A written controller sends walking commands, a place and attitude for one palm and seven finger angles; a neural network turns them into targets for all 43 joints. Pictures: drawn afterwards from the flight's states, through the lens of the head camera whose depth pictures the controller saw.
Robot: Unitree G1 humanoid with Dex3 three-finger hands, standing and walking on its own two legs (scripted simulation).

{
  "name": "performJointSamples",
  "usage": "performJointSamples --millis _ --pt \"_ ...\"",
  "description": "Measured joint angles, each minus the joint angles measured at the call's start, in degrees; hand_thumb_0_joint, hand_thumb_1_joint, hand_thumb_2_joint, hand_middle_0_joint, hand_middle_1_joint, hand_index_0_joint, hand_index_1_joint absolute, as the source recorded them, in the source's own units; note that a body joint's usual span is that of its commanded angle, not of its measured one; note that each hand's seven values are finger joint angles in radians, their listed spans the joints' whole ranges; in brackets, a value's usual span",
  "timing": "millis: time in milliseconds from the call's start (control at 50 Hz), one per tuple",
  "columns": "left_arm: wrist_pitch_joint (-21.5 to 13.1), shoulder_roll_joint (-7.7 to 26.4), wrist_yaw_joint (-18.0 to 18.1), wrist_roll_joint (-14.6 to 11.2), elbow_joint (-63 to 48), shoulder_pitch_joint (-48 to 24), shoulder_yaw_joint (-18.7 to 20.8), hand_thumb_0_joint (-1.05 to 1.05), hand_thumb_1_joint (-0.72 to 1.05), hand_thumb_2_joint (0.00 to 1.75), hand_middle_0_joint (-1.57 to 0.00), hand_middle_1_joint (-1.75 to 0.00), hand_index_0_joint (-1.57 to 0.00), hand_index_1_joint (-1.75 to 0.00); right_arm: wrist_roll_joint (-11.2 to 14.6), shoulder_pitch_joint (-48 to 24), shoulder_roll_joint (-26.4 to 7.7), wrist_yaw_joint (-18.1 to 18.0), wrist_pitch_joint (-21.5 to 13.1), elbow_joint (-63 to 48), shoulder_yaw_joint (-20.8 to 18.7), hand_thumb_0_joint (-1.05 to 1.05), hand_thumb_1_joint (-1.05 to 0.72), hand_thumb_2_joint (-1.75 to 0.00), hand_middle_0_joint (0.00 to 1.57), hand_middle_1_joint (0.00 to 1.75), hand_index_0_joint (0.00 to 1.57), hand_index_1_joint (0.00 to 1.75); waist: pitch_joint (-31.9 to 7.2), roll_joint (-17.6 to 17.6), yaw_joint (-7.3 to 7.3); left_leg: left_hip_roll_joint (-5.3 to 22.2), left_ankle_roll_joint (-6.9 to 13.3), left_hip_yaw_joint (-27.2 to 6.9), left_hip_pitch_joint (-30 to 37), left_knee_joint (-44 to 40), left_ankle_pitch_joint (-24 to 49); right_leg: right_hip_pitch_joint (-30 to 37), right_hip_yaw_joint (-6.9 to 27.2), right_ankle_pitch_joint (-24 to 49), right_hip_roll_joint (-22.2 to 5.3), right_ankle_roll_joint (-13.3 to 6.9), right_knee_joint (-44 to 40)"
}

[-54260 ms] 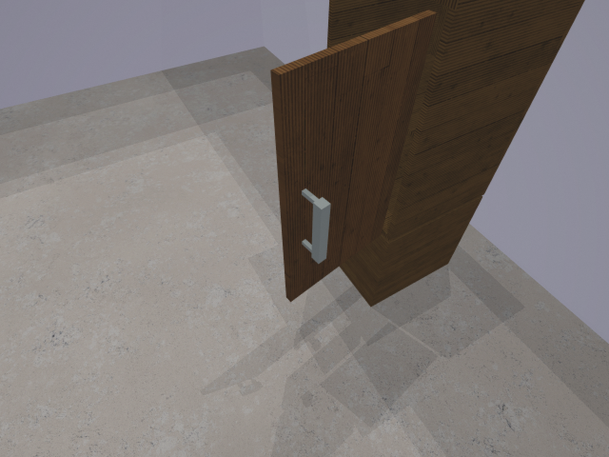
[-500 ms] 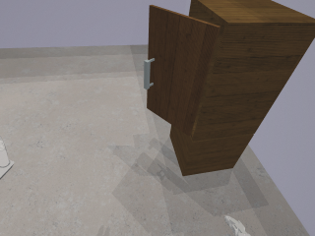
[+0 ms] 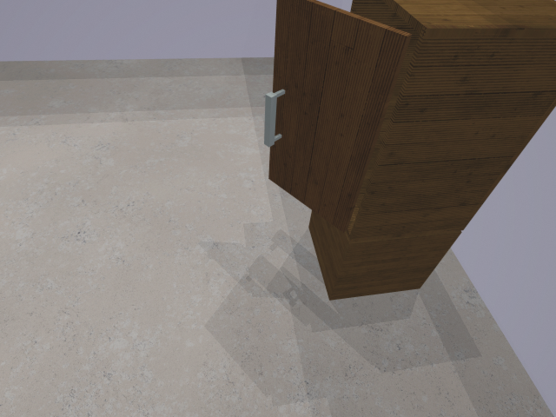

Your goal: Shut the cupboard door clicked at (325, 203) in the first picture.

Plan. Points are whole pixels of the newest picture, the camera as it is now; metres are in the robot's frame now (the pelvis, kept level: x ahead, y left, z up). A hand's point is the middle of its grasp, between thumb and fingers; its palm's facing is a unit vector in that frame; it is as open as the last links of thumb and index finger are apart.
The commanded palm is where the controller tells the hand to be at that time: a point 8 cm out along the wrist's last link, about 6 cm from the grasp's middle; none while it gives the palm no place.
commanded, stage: let the arm hang, fingers relaxed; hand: left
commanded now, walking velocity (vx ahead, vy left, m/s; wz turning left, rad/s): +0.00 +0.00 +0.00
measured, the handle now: (275, 118) +0.89 +0.05 -0.07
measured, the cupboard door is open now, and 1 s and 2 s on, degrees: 36 36 36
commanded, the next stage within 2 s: look to check the result in 0.62 s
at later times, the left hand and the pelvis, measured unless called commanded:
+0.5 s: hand out of the picture -0.02 +0.16 -0.18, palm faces +0.03 -0.99 -0.12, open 7.4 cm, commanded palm none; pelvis +0.00 +0.02 +0.00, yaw -2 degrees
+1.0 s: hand out of the picture -0.01 +0.20 -0.18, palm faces +0.00 -0.98 -0.19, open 7.4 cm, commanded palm none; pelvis +0.01 +0.03 +0.00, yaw -2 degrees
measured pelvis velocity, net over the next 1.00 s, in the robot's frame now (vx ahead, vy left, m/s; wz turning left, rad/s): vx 0.01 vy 0.03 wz -0.04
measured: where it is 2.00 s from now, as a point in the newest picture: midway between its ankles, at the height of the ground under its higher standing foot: outside the picture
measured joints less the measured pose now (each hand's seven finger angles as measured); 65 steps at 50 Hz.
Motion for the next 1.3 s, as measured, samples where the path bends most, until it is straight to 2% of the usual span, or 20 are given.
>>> performJointSamples --millis 220,400,520,900,1300 --pt "-0.5 -2.7 0.6 -0.2 6.2 2.0 -1.1 0.01 0.91 0.90 -0.20 -0.30 -0.19 -0.30 0.4 1.1 2.6 -0.3 -0.4 4.6 0.7 0.00 -0.91 -0.90 0.20 0.30 0.20 0.30 -0.1 1.9 0.31 -0.9 0.9 1.6 2.5 -2.7 0.8 1.4 1.5 0.7 -0.8 0.9 -1.4" --pt "-0.9 -5.7 0.8 0.0 6.4 1.8 -1.4 0.01 0.91 0.90 -0.20 -0.30 -0.19 -0.30 0.5 1.2 4.5 -0.4 -0.8 5.2 0.6 0.00 -0.91 -0.90 0.20 0.30 0.20 0.30 -1.0 1.2 0.32 -1.4 1.4 2.3 2.5 -2.6 0.6 0.9 2.2 0.3 -1.4 1.4 -0.5" --pt "-1.1 -6.4 0.9 0.1 6.1 1.6 -1.3 0.01 0.91 0.90 -0.20 -0.30 -0.20 -0.30 0.5 1.4 4.6 -0.6 -1.1 5.0 0.4 0.00 -0.91 -0.90 0.20 0.30 0.20 0.30 -1.2 0.6 0.25 -1.6 1.7 2.5 2.2 -2.2 0.3 0.6 2.4 0.1 -1.6 1.7 -0.2" --pt "-1.0 -3.4 0.9 0.2 6.0 1.2 -0.6 0.01 0.91 0.90 -0.20 -0.30 -0.19 -0.30 0.6 1.0 2.4 -0.5 -1.4 4.6 -0.1 0.00 -0.91 -0.90 0.20 0.30 0.20 0.30 -0.1 1.1 0.11 -2.3 2.4 3.3 2.7 -2.8 0.2 0.6 3.3 0.1 -2.3 2.5 -0.3" --pt "-1.2 -1.2 0.3 0.3 5.1 -2.9 -0.5 0.01 0.91 0.90 -0.20 -0.30 -0.20 -0.30 0.6 -2.7 -0.8 -0.2 -1.7 4.2 -0.3 0.00 -0.91 -0.90 0.20 0.30 0.20 0.30 0.6 1.2 0.07 -2.5 2.4 3.3 4.2 -4.4 0.5 1.9 3.2 0.3 -2.3 2.5 -1.6"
